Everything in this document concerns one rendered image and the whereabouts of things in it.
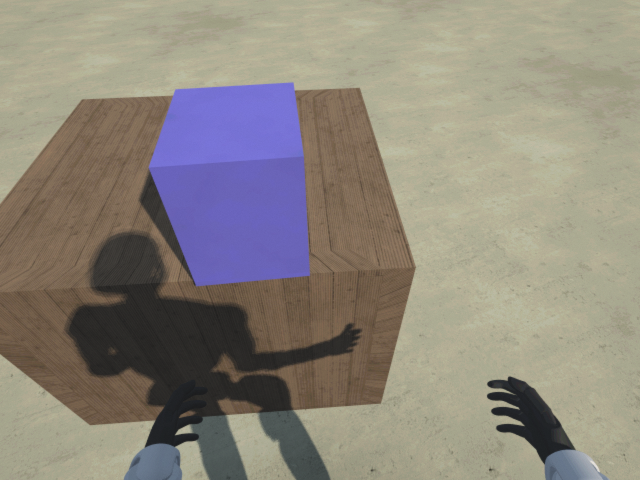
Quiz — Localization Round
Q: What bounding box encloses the right robot forearm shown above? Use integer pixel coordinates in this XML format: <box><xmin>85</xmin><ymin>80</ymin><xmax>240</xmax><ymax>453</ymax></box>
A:
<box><xmin>545</xmin><ymin>449</ymin><xmax>610</xmax><ymax>480</ymax></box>

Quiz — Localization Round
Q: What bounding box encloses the carton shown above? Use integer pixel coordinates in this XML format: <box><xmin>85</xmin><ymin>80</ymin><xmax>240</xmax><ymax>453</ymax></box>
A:
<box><xmin>149</xmin><ymin>82</ymin><xmax>310</xmax><ymax>286</ymax></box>

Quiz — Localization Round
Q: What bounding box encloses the left robot forearm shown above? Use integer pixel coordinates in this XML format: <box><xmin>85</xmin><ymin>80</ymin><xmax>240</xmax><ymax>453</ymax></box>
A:
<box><xmin>124</xmin><ymin>443</ymin><xmax>182</xmax><ymax>480</ymax></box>

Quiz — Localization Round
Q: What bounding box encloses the robot left hand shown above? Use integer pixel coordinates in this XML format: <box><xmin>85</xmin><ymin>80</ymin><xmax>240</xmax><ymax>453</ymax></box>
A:
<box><xmin>145</xmin><ymin>380</ymin><xmax>208</xmax><ymax>447</ymax></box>

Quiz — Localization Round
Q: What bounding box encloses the pedestal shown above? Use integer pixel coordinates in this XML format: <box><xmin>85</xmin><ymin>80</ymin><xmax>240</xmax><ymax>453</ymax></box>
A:
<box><xmin>0</xmin><ymin>88</ymin><xmax>416</xmax><ymax>425</ymax></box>

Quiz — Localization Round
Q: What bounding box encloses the robot right hand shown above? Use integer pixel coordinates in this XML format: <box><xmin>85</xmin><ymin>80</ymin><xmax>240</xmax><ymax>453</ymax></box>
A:
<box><xmin>487</xmin><ymin>376</ymin><xmax>576</xmax><ymax>464</ymax></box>

